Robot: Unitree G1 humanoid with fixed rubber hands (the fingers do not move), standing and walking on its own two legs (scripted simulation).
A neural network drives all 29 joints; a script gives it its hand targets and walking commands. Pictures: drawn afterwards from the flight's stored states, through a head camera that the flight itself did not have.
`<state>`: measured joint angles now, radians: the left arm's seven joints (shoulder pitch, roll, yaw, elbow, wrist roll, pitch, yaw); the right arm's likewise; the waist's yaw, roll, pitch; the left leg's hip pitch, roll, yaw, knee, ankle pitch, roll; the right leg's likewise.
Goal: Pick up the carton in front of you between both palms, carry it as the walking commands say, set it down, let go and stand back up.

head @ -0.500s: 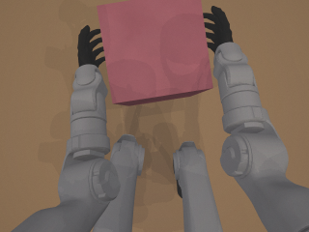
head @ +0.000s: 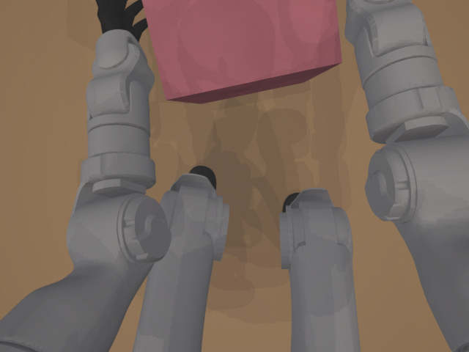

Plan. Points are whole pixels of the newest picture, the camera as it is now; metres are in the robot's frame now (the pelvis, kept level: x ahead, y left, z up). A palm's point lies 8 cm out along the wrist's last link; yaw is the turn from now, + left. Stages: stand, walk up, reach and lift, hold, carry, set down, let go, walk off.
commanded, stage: set down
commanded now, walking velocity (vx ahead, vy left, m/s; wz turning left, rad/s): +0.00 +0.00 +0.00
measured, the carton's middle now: (239, 21) +0.54 +0.05 -0.25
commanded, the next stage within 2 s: none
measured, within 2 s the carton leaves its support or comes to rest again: rests again in 0.62 s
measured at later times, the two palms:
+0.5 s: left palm (127, 37) +0.50 +0.19 -0.18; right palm out of the picture +0.57 -0.10 -0.19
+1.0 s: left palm (121, 35) +0.50 +0.21 -0.19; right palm out of the picture +0.57 -0.10 -0.20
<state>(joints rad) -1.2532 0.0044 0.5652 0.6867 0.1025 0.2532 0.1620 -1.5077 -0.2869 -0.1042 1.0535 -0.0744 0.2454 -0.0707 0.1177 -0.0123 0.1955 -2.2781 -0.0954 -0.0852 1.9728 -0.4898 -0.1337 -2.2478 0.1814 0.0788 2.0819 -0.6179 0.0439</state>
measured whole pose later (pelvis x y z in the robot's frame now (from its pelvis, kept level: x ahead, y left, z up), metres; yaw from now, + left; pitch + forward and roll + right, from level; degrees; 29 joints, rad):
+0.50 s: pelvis +0.00 +0.00 -0.02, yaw +0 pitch +42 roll +5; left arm -1.27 0.04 0.58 0.83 0.11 0.20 0.11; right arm -1.52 -0.31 -0.08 1.18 -0.07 0.19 -0.06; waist 0.13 0.00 0.23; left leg -2.28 -0.08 -0.07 2.06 -0.53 -0.13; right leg -2.25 0.16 0.06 2.17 -0.66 0.02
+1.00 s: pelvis +0.00 +0.00 -0.03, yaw +1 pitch +40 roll +5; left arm -1.33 0.10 0.65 0.92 0.15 0.18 0.03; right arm -1.56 -0.27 -0.21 1.16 -0.22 0.17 0.03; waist 0.11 0.03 0.29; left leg -2.26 -0.08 -0.05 2.09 -0.53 -0.12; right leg -2.24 0.12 0.06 2.21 -0.66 0.00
